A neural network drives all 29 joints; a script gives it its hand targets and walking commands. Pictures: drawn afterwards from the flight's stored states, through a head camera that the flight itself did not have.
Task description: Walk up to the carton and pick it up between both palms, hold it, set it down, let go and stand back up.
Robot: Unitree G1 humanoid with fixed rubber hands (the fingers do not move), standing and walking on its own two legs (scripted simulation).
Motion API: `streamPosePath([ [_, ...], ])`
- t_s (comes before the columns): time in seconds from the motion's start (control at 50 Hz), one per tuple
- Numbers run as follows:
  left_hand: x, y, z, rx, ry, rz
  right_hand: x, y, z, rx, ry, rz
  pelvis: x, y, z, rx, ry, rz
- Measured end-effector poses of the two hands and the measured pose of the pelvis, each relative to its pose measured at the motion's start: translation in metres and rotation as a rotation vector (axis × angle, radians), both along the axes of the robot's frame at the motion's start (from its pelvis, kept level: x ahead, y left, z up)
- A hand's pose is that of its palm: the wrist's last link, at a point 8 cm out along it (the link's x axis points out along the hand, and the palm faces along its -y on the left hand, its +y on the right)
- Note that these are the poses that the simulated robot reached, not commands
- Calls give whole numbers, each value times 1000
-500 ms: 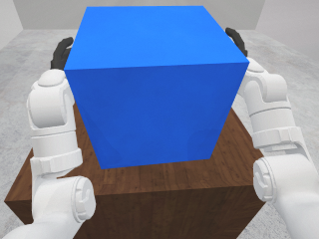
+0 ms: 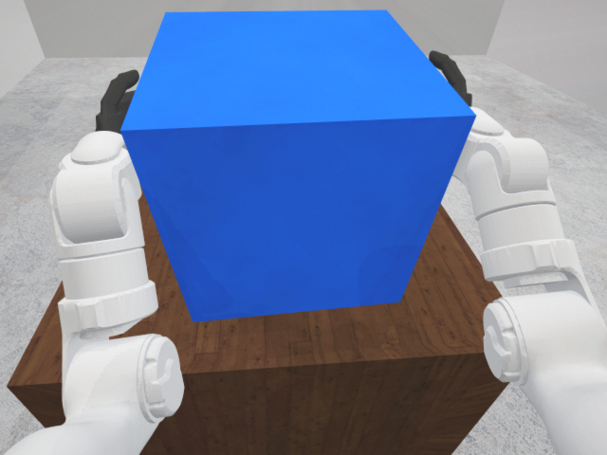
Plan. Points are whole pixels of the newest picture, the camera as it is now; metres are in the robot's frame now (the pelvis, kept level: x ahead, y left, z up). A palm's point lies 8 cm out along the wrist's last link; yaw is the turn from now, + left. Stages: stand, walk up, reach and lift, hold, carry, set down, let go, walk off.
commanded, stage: hold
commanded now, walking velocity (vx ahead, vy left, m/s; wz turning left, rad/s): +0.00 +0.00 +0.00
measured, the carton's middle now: (289, 165) +0.39 -0.01 +0.24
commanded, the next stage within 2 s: none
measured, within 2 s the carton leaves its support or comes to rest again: neither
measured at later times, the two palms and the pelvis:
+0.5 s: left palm (115, 141) +0.37 +0.18 +0.29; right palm (444, 118) +0.37 -0.18 +0.31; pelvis +0.00 +0.00 +0.00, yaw +0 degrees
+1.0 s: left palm (114, 136) +0.37 +0.18 +0.29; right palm (444, 112) +0.38 -0.18 +0.32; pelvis +0.00 +0.00 +0.00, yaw +0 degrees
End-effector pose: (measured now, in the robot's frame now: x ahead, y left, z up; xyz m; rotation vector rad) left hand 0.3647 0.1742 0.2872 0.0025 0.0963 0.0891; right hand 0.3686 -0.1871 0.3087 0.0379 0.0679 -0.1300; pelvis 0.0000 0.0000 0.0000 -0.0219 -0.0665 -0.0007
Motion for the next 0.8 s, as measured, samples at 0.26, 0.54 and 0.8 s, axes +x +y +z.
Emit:
streamPosePath([
  [0.26, -1, 3, 2, 4, -5, 4, 1, 3, 1, 4, -3, 5, 0, 0, 0, 0, 0, 2],
  [0.54, 3, 3, 2, 4, -3, -3, 3, 3, 2, -1, 2, -1, 0, 1, 0, -1, 8, 2],
  [0.8, 6, 2, 4, 4, 1, -5, 6, 2, 6, -10, 7, -3, 2, 2, 0, 0, 17, 0],
])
